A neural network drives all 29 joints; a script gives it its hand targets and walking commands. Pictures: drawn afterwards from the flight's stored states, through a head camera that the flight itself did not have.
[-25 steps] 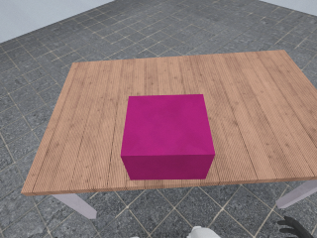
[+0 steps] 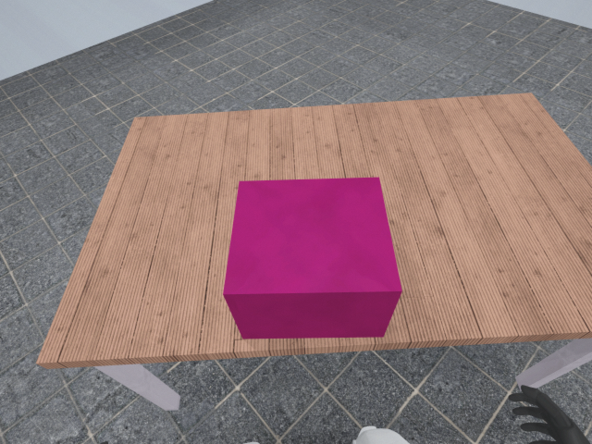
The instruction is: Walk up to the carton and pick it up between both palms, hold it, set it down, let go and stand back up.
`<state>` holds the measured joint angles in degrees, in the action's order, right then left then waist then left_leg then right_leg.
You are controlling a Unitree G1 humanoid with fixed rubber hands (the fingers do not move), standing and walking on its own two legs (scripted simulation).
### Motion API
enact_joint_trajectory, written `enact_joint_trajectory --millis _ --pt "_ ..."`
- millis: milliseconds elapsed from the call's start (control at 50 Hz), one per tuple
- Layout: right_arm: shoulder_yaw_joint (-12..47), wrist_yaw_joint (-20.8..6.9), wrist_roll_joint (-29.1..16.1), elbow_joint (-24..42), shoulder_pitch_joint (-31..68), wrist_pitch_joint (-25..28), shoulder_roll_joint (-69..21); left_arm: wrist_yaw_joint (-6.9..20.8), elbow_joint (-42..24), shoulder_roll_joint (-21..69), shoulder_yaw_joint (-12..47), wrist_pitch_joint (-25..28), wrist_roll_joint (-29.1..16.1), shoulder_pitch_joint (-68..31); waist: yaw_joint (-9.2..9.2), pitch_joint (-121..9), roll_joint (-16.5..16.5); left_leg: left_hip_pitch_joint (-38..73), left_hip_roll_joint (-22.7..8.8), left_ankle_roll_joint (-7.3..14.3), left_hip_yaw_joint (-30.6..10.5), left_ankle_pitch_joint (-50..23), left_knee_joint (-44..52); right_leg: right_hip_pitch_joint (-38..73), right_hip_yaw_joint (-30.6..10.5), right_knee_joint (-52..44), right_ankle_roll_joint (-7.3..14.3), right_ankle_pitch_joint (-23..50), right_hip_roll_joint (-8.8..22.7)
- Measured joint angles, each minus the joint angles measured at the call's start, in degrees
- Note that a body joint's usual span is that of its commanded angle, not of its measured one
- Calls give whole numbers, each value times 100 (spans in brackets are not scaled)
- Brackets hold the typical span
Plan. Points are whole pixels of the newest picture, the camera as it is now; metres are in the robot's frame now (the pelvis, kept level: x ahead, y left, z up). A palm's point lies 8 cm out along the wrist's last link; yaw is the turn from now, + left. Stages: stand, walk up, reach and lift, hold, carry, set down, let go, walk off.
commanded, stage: walk up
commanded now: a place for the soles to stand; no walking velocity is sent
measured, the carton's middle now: (310, 258) +0.43 +0.00 -0.07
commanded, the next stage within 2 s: stand in 0.32 s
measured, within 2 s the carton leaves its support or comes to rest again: neither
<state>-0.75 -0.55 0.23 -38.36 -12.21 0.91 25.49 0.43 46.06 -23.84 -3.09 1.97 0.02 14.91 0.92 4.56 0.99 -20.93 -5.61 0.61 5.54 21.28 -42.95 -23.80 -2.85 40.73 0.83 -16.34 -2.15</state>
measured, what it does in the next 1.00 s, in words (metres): stands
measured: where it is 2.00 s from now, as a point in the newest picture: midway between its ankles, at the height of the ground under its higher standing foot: outside the picture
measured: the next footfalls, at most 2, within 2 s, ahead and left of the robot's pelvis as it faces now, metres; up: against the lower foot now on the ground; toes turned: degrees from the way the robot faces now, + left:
none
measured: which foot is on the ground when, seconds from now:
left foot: down 0.00-1.00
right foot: down 0.00-1.00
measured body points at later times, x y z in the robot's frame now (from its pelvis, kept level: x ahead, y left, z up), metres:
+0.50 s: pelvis +0.00 +0.00 +0.00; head +0.03 +0.00 +0.45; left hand +0.10 +0.32 -0.10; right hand +0.13 -0.32 -0.08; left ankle +0.02 +0.13 -0.71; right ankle +0.06 -0.12 -0.71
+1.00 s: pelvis +0.02 -0.01 +0.01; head +0.04 +0.00 +0.46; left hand +0.21 +0.28 -0.07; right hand +0.15 -0.33 -0.06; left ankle +0.02 +0.13 -0.71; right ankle +0.06 -0.12 -0.71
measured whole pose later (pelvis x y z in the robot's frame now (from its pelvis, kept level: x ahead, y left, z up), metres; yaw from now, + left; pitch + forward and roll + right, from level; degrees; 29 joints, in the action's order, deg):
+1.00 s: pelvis +0.02 -0.01 +0.01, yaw +0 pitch -4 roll +0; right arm -4.9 -3.4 3.5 -51.4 -10.8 19.0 23.7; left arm -0.9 28.6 -20.2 -3.1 -17.6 0.0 5.3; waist 0.3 6.7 -2.2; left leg -12.1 -5.3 -1.0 5.5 19.8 -36.5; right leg -15.9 -2.7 36.5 0.8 -16.4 -2.0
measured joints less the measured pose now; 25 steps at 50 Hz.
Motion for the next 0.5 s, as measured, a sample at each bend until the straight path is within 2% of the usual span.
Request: enact_joint_trajectory --millis 500 --pt "-19 0 0 0 0 -22 0 17 -52 0 0 0 0 -7 0 0 2 0 0 0 0 3 0 -1 0 0 0 1 0"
